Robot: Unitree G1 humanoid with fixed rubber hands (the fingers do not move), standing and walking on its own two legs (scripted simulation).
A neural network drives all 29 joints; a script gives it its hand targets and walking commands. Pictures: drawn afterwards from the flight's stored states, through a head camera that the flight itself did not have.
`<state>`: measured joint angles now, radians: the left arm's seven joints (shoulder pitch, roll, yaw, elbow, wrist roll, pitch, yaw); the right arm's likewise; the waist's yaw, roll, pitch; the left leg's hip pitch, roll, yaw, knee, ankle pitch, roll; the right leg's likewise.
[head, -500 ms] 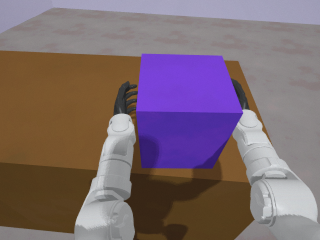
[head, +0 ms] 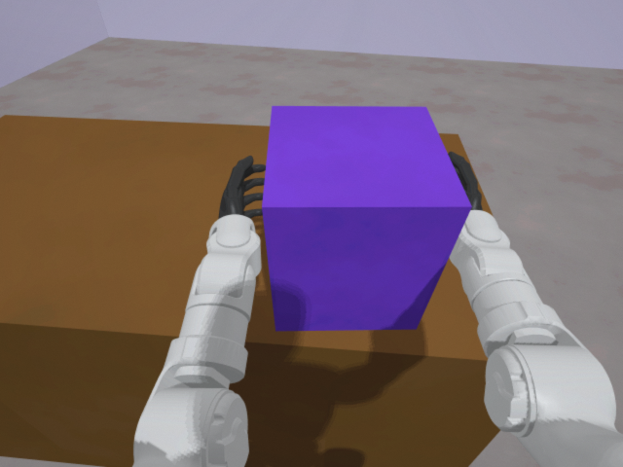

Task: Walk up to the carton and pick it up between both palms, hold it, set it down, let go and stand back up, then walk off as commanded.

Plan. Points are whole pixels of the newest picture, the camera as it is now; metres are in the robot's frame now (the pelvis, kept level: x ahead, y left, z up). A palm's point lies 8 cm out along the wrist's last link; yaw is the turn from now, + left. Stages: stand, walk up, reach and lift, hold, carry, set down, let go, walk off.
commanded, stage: reach and lift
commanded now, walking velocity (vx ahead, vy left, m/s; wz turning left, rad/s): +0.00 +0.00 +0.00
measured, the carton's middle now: (347, 223) +0.43 -0.01 +0.13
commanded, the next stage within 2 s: hold in 1.96 s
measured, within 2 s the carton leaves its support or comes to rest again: neither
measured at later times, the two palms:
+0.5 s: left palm (223, 192) +0.39 +0.14 +0.22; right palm (472, 186) +0.40 -0.15 +0.22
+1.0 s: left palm (194, 178) +0.38 +0.17 +0.24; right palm (460, 160) +0.39 -0.13 +0.26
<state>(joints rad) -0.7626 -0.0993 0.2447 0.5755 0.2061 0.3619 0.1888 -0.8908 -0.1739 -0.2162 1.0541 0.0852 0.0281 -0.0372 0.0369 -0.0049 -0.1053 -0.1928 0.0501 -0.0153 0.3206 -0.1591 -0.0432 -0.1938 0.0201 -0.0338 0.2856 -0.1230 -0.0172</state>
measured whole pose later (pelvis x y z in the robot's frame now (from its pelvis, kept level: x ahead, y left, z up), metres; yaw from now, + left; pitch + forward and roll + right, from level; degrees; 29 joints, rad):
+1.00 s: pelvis -0.01 +0.01 +0.00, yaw +0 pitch +0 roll -1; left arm -0.85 0.03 0.29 0.35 0.18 0.79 0.07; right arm -1.03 -0.15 -0.08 0.81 0.32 0.49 -0.25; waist -0.04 -0.04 -0.15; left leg -0.19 0.04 -0.02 0.35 -0.17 -0.03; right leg -0.17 0.01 -0.03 0.28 -0.11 -0.01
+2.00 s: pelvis +0.00 +0.01 +0.00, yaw +0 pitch +0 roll -1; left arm -1.00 0.06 0.34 0.40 0.20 0.90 0.03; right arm -1.19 -0.22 -0.04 0.83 0.41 0.65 -0.31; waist -0.07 0.02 -0.20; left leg -0.19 0.04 -0.02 0.37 -0.18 -0.03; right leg -0.16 0.01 -0.03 0.28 -0.12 0.00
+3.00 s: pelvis +0.00 +0.01 +0.00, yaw +0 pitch +0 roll -1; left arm -1.03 0.07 0.38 0.39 0.21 0.96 0.02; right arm -1.22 -0.23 -0.01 0.83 0.44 0.72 -0.33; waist -0.07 0.03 -0.23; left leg -0.18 0.04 -0.02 0.37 -0.19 -0.03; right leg -0.16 0.01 -0.03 0.29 -0.13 0.00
